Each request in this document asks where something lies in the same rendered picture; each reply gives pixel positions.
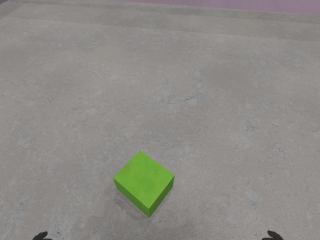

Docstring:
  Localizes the right robot hand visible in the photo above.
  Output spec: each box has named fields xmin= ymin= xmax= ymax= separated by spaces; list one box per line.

xmin=262 ymin=230 xmax=284 ymax=240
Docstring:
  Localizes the carton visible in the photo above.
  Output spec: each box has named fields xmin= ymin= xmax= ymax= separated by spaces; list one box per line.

xmin=113 ymin=151 xmax=175 ymax=218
